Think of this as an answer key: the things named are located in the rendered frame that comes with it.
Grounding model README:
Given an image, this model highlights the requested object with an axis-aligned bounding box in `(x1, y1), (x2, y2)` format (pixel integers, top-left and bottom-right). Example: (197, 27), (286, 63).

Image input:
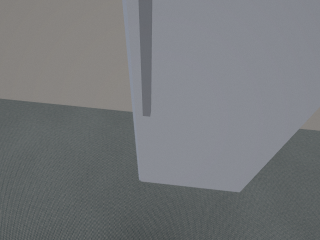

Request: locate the handle
(138, 0), (153, 117)

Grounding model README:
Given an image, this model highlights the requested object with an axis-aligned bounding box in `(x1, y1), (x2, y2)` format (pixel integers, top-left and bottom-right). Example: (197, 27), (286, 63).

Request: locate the fridge door
(126, 0), (320, 193)

